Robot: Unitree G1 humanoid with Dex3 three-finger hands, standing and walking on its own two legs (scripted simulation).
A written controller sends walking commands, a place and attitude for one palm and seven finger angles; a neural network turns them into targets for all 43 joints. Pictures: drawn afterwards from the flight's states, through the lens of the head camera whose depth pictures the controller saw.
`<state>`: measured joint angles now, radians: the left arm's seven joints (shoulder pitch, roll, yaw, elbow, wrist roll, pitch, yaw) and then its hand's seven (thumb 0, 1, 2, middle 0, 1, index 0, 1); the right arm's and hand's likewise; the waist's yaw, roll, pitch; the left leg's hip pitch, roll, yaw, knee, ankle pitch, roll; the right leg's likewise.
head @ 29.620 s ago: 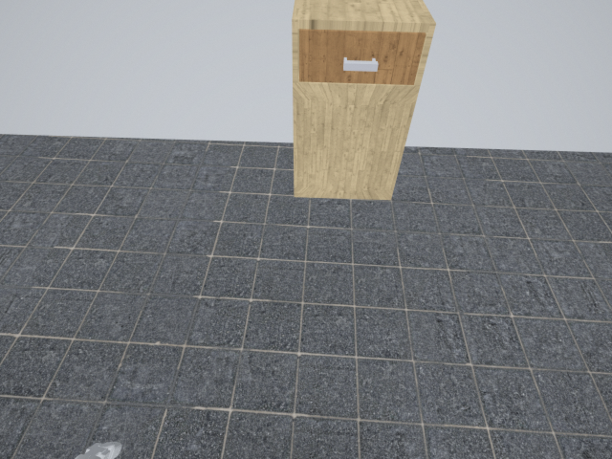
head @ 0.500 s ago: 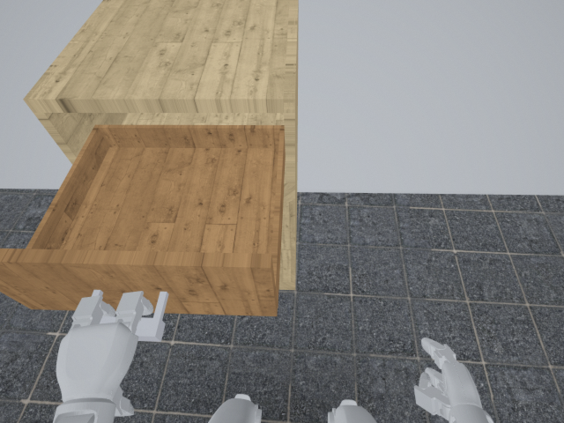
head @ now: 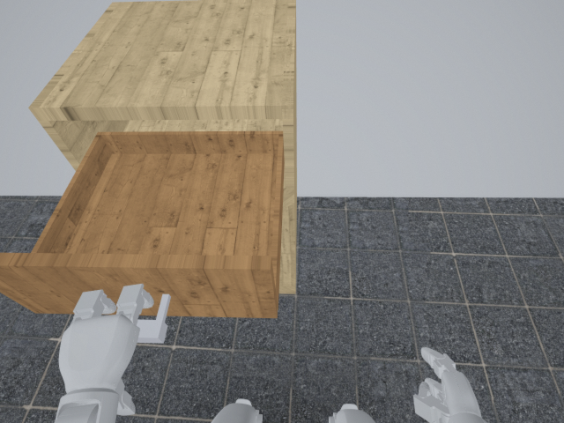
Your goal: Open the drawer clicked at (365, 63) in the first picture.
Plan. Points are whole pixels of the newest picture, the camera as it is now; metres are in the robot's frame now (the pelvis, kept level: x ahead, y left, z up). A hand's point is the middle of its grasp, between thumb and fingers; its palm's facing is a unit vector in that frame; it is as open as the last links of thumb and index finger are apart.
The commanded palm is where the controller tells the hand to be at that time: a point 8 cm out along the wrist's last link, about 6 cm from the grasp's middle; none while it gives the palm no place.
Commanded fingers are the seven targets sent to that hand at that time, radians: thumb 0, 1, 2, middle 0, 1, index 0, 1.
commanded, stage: lift the hand off the handle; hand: left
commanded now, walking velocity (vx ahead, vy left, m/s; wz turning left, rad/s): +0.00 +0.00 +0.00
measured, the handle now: (127, 315) +0.26 +0.26 -0.02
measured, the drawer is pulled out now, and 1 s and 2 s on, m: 0.30 0.30 0.30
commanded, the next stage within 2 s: none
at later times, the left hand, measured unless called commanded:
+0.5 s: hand (106, 345) +0.21 +0.25 +0.02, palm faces +0.02 -0.06 -1.00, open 13.8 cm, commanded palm +0.19 +0.25 +0.07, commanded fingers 0.00 -0.50 0.30 -0.30 -1.20 -0.30 -1.20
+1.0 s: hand (91, 334) +0.21 +0.26 +0.05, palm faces +0.04 -0.07 -1.00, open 13.8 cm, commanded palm +0.19 +0.26 +0.11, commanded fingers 0.00 -0.50 0.30 -0.30 -1.20 -0.30 -1.20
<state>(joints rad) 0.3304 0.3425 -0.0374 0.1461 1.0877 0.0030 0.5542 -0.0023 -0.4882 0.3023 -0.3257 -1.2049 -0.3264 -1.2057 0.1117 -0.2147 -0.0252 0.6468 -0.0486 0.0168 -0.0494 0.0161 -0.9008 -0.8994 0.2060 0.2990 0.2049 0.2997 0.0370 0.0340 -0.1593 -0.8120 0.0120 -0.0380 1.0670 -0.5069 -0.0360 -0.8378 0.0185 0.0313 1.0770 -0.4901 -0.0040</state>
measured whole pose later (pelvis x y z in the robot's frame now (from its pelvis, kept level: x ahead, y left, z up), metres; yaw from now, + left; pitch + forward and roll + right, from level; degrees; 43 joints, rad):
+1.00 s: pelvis +0.02 +0.01 +0.04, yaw +0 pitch +8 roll +0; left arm 0.45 0.38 -0.02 -0.08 1.03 0.01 0.41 0.00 -0.49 0.30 -0.32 -1.20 -0.32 -1.20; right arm 0.12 -0.22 -0.01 0.60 -0.03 0.05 -0.02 0.02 -0.90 -0.90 0.21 0.30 0.20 0.30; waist 0.06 0.05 -0.11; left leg -0.55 0.01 -0.03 0.85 -0.45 -0.02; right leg -0.57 0.01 0.04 0.86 -0.43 0.01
